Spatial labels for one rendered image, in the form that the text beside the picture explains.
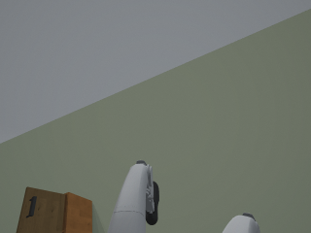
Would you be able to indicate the cupboard door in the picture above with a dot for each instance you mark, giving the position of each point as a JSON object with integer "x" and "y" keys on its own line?
{"x": 48, "y": 212}

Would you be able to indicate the left robot thigh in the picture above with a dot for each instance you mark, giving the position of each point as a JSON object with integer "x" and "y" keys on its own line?
{"x": 129, "y": 215}

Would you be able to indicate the robot right shin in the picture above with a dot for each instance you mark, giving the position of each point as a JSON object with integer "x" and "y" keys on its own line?
{"x": 250, "y": 215}

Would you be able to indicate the handle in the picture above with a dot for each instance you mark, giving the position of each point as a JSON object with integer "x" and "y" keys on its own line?
{"x": 32, "y": 206}

